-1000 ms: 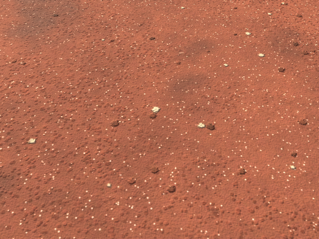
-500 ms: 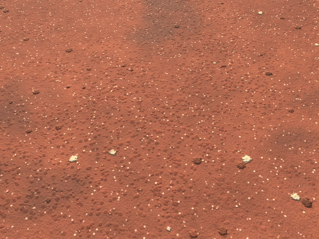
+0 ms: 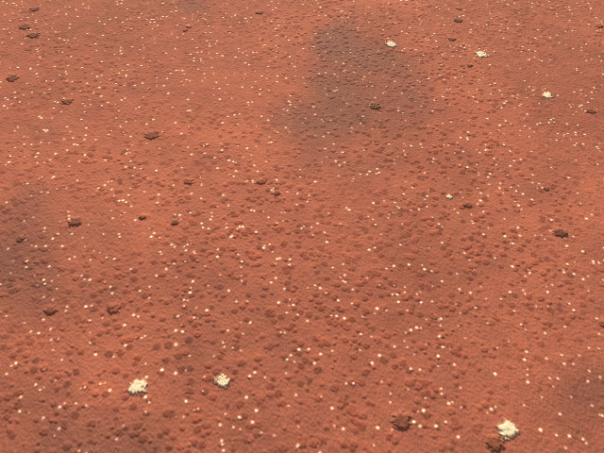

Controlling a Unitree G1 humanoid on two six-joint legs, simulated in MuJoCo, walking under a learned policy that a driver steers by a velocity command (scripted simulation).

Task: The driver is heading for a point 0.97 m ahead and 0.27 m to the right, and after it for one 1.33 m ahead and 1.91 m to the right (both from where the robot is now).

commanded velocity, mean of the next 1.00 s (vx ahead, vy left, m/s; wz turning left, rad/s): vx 0.50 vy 0.00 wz -0.38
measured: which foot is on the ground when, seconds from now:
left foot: down 0.00-0.22, up 0.24-0.74, down 0.76-1.00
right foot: up 0.00-0.20, down 0.22-0.76, up 0.78-1.00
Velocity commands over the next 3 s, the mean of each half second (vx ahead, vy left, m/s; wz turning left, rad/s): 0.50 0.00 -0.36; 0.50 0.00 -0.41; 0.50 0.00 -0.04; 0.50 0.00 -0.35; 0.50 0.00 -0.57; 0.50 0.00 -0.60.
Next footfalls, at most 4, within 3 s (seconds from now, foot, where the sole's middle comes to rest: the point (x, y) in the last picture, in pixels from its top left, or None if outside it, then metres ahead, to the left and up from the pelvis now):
0.22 right None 0.29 -0.12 -0.78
0.76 left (311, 397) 0.62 -0.03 -0.78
1.26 right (432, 348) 0.74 -0.33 -0.78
1.78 left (397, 240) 1.09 -0.29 -0.78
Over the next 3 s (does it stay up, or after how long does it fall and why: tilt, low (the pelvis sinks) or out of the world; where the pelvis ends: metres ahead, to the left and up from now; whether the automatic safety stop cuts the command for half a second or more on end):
stays up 1.32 -0.79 -0.01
